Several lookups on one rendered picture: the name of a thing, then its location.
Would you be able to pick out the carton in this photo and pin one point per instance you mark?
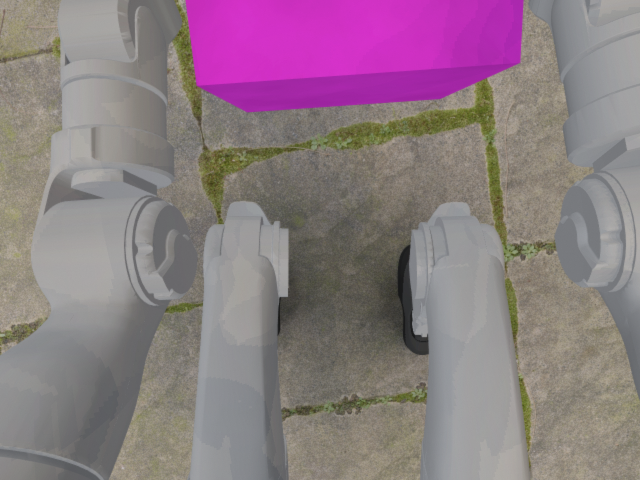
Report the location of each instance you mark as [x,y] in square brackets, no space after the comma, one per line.
[267,55]

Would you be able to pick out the right robot forearm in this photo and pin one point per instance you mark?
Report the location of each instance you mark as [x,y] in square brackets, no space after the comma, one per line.
[597,45]

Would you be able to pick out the right robot thigh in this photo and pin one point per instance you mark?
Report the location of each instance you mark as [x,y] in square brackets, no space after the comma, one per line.
[474,422]

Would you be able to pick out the robot right shin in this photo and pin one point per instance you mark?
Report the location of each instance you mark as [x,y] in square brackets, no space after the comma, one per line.
[493,245]

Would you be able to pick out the left robot upper arm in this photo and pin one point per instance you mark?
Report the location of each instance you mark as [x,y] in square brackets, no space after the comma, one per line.
[109,268]

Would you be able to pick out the left robot forearm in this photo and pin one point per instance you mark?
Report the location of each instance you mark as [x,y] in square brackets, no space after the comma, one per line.
[113,78]

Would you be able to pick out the right robot upper arm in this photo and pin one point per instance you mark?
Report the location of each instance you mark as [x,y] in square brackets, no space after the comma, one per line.
[598,245]

